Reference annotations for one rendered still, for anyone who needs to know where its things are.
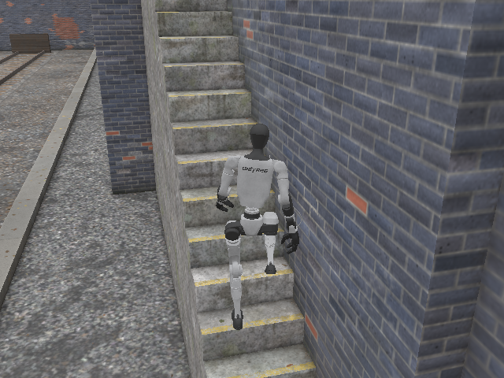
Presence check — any right robot upper arm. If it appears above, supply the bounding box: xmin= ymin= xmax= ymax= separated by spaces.
xmin=273 ymin=159 xmax=290 ymax=205

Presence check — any left robot upper arm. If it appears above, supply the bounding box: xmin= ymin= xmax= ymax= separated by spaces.
xmin=218 ymin=156 xmax=241 ymax=197

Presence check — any left robot hand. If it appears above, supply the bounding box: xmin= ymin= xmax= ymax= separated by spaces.
xmin=216 ymin=200 xmax=234 ymax=212

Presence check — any right robot hand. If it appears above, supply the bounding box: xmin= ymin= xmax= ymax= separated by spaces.
xmin=281 ymin=231 xmax=299 ymax=254

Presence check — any robot left forearm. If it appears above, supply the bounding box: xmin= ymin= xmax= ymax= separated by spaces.
xmin=217 ymin=186 xmax=228 ymax=205

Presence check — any robot right forearm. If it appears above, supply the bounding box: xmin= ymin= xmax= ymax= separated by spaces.
xmin=282 ymin=193 xmax=298 ymax=233

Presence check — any humanoid robot head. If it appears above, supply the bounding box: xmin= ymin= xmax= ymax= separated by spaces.
xmin=244 ymin=124 xmax=270 ymax=161

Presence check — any robot right thigh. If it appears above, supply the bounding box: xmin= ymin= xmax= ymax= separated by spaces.
xmin=262 ymin=212 xmax=279 ymax=235

